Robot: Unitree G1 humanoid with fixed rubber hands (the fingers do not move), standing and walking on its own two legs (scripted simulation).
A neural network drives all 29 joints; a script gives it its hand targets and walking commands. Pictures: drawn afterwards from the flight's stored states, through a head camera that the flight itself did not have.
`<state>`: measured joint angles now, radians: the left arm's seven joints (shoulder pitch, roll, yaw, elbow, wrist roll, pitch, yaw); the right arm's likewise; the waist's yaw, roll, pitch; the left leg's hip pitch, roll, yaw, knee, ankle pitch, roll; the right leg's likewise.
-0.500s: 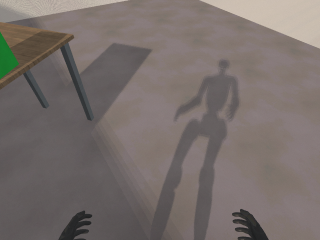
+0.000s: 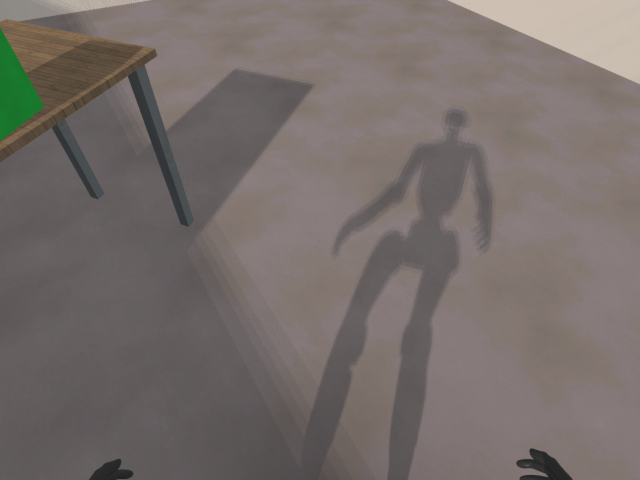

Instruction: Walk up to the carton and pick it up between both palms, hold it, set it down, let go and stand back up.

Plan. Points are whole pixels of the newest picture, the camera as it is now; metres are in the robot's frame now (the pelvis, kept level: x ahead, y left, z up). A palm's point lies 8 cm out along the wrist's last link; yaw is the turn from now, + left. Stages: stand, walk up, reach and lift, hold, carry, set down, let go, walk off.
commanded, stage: stand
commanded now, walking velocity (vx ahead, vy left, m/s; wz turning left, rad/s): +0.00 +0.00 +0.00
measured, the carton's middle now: out of the picture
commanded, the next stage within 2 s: walk up in 1.34 s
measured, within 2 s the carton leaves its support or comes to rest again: neither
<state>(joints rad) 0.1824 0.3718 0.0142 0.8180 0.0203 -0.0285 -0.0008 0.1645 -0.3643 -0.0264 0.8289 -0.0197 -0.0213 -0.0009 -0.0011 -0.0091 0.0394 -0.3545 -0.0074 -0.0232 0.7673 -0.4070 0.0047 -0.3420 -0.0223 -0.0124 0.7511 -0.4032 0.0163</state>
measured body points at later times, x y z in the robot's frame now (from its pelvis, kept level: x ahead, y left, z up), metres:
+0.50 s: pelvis +0.00 +0.00 +0.02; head +0.02 +0.01 +0.47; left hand +0.10 +0.31 -0.10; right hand +0.12 -0.30 -0.09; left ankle +0.00 +0.12 -0.71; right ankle +0.00 -0.13 -0.71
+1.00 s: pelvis +0.00 -0.01 +0.03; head +0.01 +0.00 +0.48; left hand +0.08 +0.30 -0.09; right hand +0.11 -0.31 -0.09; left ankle +0.00 +0.12 -0.71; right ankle +0.00 -0.13 -0.71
